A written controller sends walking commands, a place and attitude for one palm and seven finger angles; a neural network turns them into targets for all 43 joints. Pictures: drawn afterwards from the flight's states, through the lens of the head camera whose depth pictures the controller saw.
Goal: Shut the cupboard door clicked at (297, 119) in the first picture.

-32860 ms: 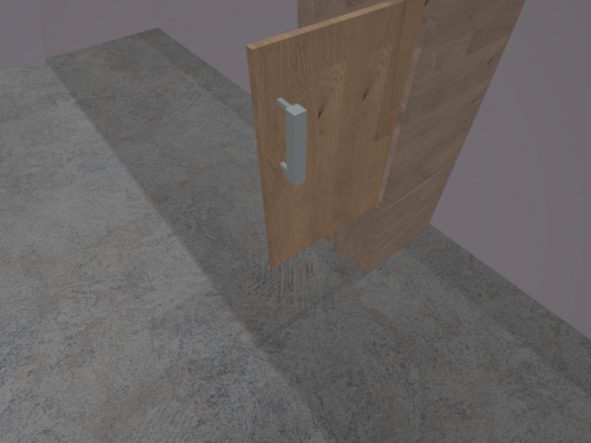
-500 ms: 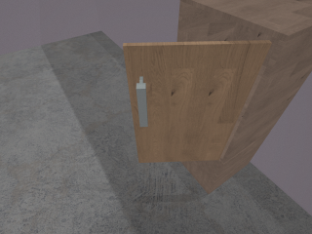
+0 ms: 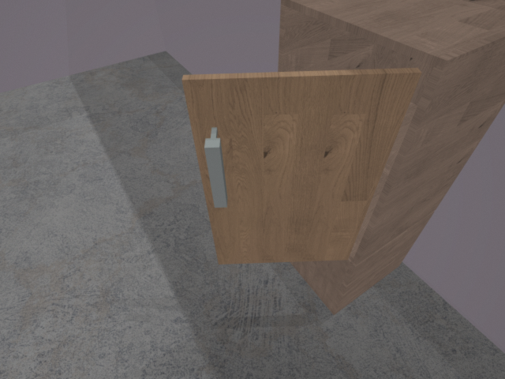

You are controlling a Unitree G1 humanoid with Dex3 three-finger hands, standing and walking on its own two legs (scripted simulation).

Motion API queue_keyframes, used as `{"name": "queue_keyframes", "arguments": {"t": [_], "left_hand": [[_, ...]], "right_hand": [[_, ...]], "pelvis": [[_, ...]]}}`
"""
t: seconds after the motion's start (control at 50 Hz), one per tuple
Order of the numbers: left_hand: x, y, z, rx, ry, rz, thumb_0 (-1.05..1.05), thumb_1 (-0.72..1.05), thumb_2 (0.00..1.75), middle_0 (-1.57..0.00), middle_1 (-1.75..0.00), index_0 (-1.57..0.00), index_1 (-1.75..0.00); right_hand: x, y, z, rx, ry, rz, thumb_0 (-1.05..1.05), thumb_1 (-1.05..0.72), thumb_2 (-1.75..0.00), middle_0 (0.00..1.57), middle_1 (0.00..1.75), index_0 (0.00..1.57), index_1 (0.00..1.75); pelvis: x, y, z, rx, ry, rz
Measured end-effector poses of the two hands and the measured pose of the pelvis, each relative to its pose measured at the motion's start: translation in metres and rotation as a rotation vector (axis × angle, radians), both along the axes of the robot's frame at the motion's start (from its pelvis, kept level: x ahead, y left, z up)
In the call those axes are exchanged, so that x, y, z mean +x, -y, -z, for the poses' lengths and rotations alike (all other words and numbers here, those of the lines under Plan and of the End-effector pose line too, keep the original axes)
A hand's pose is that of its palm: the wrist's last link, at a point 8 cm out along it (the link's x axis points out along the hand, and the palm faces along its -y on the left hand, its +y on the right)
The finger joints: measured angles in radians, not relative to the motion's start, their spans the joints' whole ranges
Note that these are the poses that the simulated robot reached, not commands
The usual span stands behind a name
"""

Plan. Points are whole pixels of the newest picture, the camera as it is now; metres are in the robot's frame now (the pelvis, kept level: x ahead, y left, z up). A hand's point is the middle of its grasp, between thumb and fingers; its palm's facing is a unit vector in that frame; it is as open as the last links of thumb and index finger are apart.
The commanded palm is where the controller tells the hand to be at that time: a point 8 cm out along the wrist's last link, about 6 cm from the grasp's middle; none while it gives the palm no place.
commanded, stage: come to a stop and stand still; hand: left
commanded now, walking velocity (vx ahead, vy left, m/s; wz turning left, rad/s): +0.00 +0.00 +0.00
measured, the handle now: (217, 168) +0.48 +0.10 +0.07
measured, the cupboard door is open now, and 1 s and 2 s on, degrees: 59 59 59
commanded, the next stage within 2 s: look again from close up in 0.80 s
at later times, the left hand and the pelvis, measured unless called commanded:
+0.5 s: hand out of the picture +0.11 +0.21 -0.15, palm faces -0.03 -0.94 -0.34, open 7.3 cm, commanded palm none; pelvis +0.03 -0.03 +0.01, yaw +1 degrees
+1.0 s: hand out of the picture +0.11 +0.22 -0.15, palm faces -0.01 -0.94 -0.33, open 7.4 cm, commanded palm none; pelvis +0.04 -0.02 +0.01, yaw +1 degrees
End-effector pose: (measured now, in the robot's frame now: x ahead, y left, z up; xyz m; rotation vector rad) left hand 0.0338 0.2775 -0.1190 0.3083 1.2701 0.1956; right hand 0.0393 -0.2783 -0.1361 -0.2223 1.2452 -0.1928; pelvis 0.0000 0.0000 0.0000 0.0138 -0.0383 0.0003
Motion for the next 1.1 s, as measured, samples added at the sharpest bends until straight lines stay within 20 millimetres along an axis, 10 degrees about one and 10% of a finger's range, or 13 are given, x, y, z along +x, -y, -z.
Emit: {"name": "queue_keyframes", "arguments": {"t": [0.5, 1.1], "left_hand": [[0.071, 0.020, -0.008, 0.001, 0.078, 0.032, 0.00, 0.90, 0.90, -0.20, -0.30, -0.21, -0.30], [0.060, 0.013, -0.003, -0.010, 0.044, -0.007, 0.00, 0.90, 0.90, -0.20, -0.30, -0.21, -0.30]], "right_hand": [[0.053, 0.033, -0.012, -0.034, 0.001, -0.055, 0.00, -0.90, -0.90, 0.20, 0.30, 0.20, 0.30], [0.072, 0.027, -0.019, -0.052, 0.017, -0.074, 0.00, -0.90, -0.90, 0.20, 0.30, 0.20, 0.30]], "pelvis": [[0.030, 0.026, -0.005, -0.006, -0.011, -0.018], [0.040, 0.022, -0.007, -0.011, -0.003, -0.021]]}}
